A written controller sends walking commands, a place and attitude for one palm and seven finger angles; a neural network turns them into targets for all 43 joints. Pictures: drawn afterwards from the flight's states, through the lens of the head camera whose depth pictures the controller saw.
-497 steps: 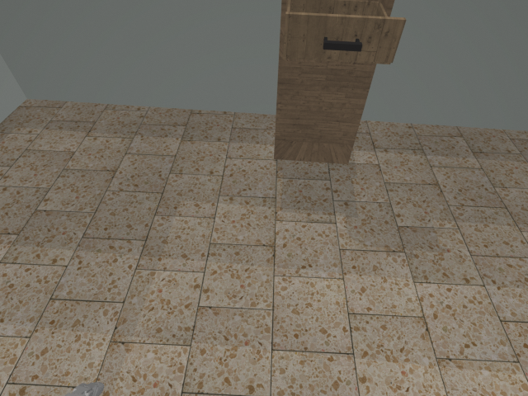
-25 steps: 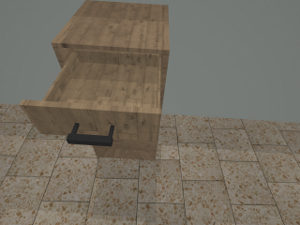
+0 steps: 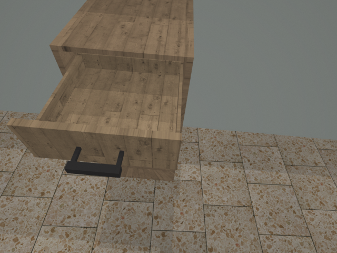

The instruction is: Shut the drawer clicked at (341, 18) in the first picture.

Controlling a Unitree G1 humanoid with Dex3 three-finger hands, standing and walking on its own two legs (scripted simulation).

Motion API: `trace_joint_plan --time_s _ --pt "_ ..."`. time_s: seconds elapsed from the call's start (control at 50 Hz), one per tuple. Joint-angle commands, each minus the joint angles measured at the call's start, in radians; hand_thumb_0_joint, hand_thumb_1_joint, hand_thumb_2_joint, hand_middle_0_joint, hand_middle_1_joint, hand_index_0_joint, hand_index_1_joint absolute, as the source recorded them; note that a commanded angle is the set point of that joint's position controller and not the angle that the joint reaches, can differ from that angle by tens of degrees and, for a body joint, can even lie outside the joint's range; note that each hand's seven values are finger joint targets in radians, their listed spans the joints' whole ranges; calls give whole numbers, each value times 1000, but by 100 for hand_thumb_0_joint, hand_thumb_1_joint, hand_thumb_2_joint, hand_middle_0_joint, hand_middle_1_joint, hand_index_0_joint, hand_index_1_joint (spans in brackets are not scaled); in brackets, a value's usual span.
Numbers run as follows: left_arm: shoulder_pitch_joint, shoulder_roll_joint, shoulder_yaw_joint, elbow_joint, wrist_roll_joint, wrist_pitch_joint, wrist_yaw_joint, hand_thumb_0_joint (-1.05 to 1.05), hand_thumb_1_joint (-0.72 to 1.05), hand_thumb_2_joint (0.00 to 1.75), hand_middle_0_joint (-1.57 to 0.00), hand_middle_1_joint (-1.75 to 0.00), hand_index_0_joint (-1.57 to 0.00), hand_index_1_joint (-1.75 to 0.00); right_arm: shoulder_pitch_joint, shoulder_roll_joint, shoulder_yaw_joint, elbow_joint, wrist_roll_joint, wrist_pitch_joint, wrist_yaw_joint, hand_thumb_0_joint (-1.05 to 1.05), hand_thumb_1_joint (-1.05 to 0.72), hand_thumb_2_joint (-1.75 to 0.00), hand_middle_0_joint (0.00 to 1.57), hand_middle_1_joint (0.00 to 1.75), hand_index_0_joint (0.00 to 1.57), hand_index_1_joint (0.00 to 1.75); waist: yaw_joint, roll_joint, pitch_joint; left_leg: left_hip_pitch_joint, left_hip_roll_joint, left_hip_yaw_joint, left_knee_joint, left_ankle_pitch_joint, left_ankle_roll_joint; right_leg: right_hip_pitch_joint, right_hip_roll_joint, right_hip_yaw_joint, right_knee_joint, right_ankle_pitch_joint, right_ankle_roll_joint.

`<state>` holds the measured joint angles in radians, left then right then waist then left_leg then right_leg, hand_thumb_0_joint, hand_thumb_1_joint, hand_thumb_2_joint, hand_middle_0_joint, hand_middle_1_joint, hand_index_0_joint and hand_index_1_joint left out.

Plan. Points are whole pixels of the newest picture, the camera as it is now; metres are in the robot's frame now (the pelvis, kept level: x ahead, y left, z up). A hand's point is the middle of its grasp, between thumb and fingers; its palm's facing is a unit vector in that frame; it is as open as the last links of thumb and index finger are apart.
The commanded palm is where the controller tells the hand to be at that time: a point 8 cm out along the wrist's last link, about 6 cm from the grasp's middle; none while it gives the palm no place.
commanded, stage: come to a stop and stand still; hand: left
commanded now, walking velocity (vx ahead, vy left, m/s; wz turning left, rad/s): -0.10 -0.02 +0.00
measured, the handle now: (96, 161) +0.30 +0.20 +0.04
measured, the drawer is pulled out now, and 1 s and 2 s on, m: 0.29 0.29 0.29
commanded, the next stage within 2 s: look again from close up in 1.00 s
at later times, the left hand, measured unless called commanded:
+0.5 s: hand out of the picture +0.02 +0.20 -0.16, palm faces -0.03 -0.96 -0.29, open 7.4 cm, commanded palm none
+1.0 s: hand out of the picture -0.07 +0.15 -0.17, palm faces -0.02 -0.98 -0.20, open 7.4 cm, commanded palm none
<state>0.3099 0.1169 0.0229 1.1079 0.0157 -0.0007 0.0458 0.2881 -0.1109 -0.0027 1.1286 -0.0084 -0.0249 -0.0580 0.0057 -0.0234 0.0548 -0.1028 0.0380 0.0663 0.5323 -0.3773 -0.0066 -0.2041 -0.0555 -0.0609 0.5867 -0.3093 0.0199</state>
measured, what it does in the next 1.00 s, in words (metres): shifts its weight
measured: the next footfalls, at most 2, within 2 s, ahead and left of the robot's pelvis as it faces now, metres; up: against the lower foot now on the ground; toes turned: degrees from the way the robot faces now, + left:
none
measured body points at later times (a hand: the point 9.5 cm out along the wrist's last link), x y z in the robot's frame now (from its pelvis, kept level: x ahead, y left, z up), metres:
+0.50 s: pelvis -0.05 +0.00 -0.01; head -0.05 -0.03 +0.44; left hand +0.02 +0.25 -0.14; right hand -0.01 -0.23 -0.17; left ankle -0.10 +0.11 -0.74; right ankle -0.05 -0.13 -0.74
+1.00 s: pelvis -0.06 -0.02 +0.00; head -0.04 -0.04 +0.45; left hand -0.06 +0.20 -0.15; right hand -0.11 -0.23 -0.16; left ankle -0.10 +0.11 -0.74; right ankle -0.05 -0.13 -0.74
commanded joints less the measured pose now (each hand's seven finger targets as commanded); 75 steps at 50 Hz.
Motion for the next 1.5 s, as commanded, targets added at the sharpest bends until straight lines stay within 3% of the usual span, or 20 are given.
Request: trace_joint_plan --time_s 0.0,0.06,0.16,0.18,0.2,0.22,0.24,0.26,0.28,0.3,0.32,0.34,0.36,0.4,0.42,0.48,0.52,0.72,1.08,1.48 --pt "47 108 23 -69 -4 -9 14 0 90 90 -20 -30 -20 -30 105 -118 -35 -37 2 1 -6 0 -90 -90 20 30 20 30 -9 82 -25 47 93 -22 -42 919 35 6 -42 23 -19 517 -23" --pt "42 96 24 -79 1 -3 9 0 90 90 -20 -30 -20 -30 89 -113 -38 -54 -2 1 -6 0 -90 -90 20 30 20 30 -5 63 5 26 98 -24 -76 853 44 -9 -37 32 -20 466 -22" --pt "49 123 21 -92 -1 -8 3 0 90 90 -20 -30 -20 -30 71 -110 -33 -75 -3 5 2 0 -90 -90 20 30 20 30 1 -7 -65 -20 69 -26 -93 569 26 78 -72 67 -67 601 -41" --pt "98 193 26 -46 6 -27 39 0 90 90 -20 -30 -20 -30 -24 -212 -59 -143 12 5 16 0 -90 -90 20 30 20 30 17 -16 -71 -76 90 15 125 699 -8 46 -93 82 -82 842 -18" --pt "91 223 41 -111 11 -40 34 0 90 90 -20 -30 -20 -30 44 -155 -54 -182 -2 -5 29 0 -90 -90 20 30 20 30 -1 18 -175 -146 49 -16 98 529 8 198 -128 109 24 953 -64" --pt "55 211 30 -115 5 -41 32 0 90 90 -20 -30 -20 -30 51 -151 -50 -178 3 -9 30 0 -90 -90 20 30 20 30 -14 37 -215 -116 51 -28 17 538 13 194 -130 83 84 906 -72" --pt "9 198 24 -141 -2 -36 26 0 90 90 -20 -30 -20 -30 73 -162 -50 -181 -3 -11 33 0 -90 -90 20 30 20 30 -26 147 -249 -7 76 -27 -20 761 20 127 -93 41 134 760 -60" --pt "-22 178 14 -155 -8 -29 20 0 90 90 -20 -30 -20 -30 84 -196 -51 -177 -9 -8 29 0 -90 -90 20 30 20 30 -31 211 -233 91 125 -59 -2 1034 39 17 -42 2 142 456 -45" --pt "-51 155 9 -163 -10 -20 16 0 90 90 -20 -30 -20 -30 84 -208 -50 -180 -10 -2 25 0 -90 -90 20 30 20 30 -30 227 -178 144 171 -91 -14 1172 66 -81 3 -16 125 88 -40" --pt "-60 142 5 -164 -9 -9 12 0 90 90 -20 -30 -20 -30 63 -218 -47 -187 -11 5 23 0 -90 -90 20 30 20 30 -18 204 -113 135 184 -93 -19 1177 83 -114 17 -23 93 -47 -45" --pt "-52 138 4 -162 -9 -3 7 0 90 90 -20 -30 -20 -30 40 -218 -43 -199 -10 10 22 0 -90 -90 20 30 20 30 -3 163 -54 73 173 -79 -24 1070 83 -90 16 -24 41 -31 -51" --pt "-35 142 5 -151 -7 -2 3 0 90 90 -20 -30 -20 -30 4 -201 -36 -211 -10 13 19 0 -90 -90 20 30 20 30 11 150 -4 8 147 -58 -27 899 71 -56 5 -2 -11 106 -55" --pt "-20 160 1 -144 -9 -7 0 0 90 90 -20 -30 -20 -30 -14 -187 -29 -218 -5 17 19 0 -90 -90 20 30 20 30 10 89 16 -60 105 -46 -35 643 50 -20 -30 52 -55 282 -66" --pt "-41 198 -3 -141 -6 -10 -6 0 90 90 -20 -30 -20 -30 4 -165 -23 -211 -5 27 29 0 -90 -90 20 30 20 30 -16 -71 41 -109 52 -30 -71 201 28 -31 -91 116 -114 331 -78" --pt "-64 206 -4 -146 -6 -7 -8 0 90 90 -20 -30 -20 -30 21 -164 -22 -202 -6 28 34 0 -90 -90 20 30 20 30 -28 -120 41 -98 42 -28 -89 124 28 -60 -92 123 -140 229 -78" --pt "-80 206 -6 -158 -7 3 -14 0 90 90 -20 -30 -20 -30 23 -169 -13 -177 -11 20 42 0 -90 -90 20 30 20 30 -17 2 76 -119 54 -44 -173 69 37 -89 -50 108 -168 -11 -59" --pt "-68 206 -6 -154 -6 4 -16 0 90 90 -20 -30 -20 -30 27 -173 -9 -171 -12 20 45 0 -90 -90 20 30 20 30 -12 -19 92 -147 48 -48 -194 8 40 -94 -44 119 -191 -96 -58" --pt "-19 187 -9 -109 -10 -13 -19 0 90 90 -20 -30 -20 -30 95 -147 6 -92 -8 6 43 0 -90 -90 20 30 20 30 -11 10 15 -108 50 -34 -190 92 31 -49 -59 120 -206 -5 -65" --pt "30 129 -18 -4 -9 -28 -11 0 90 90 -20 -30 -20 -30 118 -98 9 4 -1 -2 27 0 -90 -90 20 30 20 30 -6 30 14 -70 69 -29 -186 230 17 7 -61 83 -194 244 -60" --pt "27 133 -13 -4 -7 -29 -14 0 90 90 -20 -30 -20 -30 89 -101 5 2 -4 -3 25 0 -90 -90 20 30 20 30 -1 19 20 -64 68 -35 -202 233 14 16 -62 74 -213 247 -57"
